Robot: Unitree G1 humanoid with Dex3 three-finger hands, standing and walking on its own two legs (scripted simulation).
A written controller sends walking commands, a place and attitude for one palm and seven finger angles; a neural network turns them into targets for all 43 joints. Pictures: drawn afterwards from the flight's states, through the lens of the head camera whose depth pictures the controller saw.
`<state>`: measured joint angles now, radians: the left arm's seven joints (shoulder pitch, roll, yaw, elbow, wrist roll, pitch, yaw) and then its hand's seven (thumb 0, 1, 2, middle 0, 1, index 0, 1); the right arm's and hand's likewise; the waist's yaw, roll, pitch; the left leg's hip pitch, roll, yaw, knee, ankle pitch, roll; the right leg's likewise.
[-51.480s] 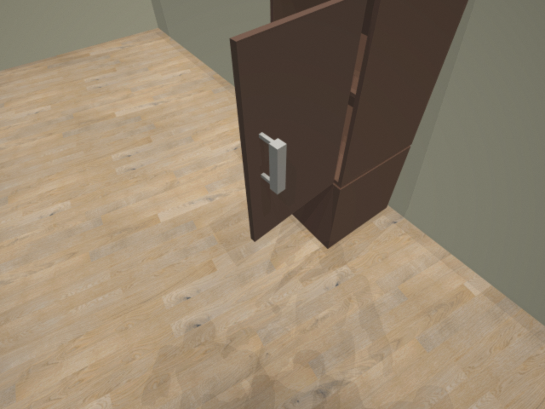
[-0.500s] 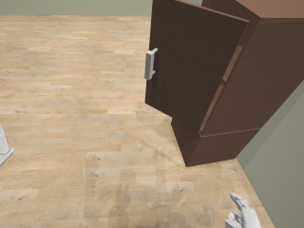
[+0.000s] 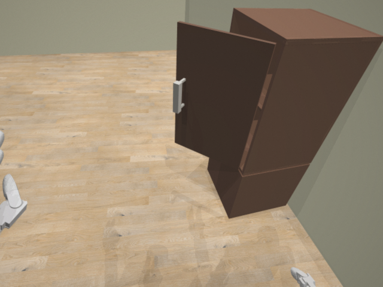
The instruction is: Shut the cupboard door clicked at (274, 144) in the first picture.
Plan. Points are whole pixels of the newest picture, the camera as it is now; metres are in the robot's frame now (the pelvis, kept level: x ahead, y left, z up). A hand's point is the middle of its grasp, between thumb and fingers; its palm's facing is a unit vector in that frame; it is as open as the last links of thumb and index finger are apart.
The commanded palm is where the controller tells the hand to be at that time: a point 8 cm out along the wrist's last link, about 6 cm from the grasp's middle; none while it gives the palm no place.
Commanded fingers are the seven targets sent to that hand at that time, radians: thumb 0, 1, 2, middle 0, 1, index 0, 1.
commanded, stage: stop stepping back and stand still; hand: left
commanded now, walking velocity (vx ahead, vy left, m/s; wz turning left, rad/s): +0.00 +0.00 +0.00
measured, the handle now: (180, 95) +0.88 +0.06 -0.03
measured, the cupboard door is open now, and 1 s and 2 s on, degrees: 45 45 45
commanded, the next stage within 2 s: let the arm hang, fingers relaxed in 0.26 s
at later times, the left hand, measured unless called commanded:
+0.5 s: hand (60, 269) +0.18 +0.27 -0.03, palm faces +0.14 -0.89 -0.44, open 7.4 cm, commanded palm none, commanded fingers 0.00 0.90 0.90 -0.20 -0.30 -0.20 -0.30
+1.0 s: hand out of the picture -0.05 +0.22 -0.17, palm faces +0.02 -0.96 -0.30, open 7.4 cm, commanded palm none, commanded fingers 0.00 0.90 0.90 -0.20 -0.30 -0.20 -0.30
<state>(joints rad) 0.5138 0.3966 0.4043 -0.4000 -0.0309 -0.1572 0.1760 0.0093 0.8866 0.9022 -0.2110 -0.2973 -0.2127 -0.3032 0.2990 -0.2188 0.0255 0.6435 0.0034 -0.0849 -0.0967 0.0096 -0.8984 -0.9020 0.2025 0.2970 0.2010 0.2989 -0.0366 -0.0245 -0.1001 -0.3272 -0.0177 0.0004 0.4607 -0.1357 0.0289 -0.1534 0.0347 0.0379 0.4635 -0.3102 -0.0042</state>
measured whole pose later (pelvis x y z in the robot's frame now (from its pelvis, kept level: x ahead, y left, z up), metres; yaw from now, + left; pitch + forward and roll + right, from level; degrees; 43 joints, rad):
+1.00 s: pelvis +0.01 -0.01 +0.00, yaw +1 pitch -1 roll -1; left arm 0.35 0.29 0.03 1.15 0.01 0.02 0.01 0.00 0.91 0.90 -0.20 -0.30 -0.20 -0.30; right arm 0.26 -0.26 -0.02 1.10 -0.01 0.02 -0.03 0.00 -0.90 -0.90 0.20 0.30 0.20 0.30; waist 0.00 0.00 0.05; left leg -0.29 -0.01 -0.01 0.43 -0.12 0.02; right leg -0.10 0.03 0.01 0.41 -0.29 -0.02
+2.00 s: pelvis +0.05 -0.03 +0.01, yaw +0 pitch -2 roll +0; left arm 0.22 0.26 0.01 1.13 0.01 0.00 0.02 0.00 0.90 0.90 -0.20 -0.30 -0.20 -0.30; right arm 0.16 -0.26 0.00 1.13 -0.01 0.01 -0.03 0.00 -0.90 -0.90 0.20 0.30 0.20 0.30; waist 0.00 -0.01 0.05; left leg -0.19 0.00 0.01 0.38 -0.16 -0.01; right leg 0.02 0.04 0.03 0.31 -0.29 -0.04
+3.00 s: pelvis +0.03 -0.05 +0.00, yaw +28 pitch +1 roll +1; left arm 0.19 0.22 0.06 0.88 0.03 0.04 0.04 0.00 0.90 0.90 -0.20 -0.30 -0.20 -0.30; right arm 0.20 -0.26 -0.10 0.91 -0.03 0.09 0.01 0.00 -0.90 -0.90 0.20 0.30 0.20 0.30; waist -0.03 0.01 0.08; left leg -0.58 -0.06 -0.05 1.10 -0.40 -0.04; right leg -0.25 -0.06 -0.06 0.54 -0.31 0.01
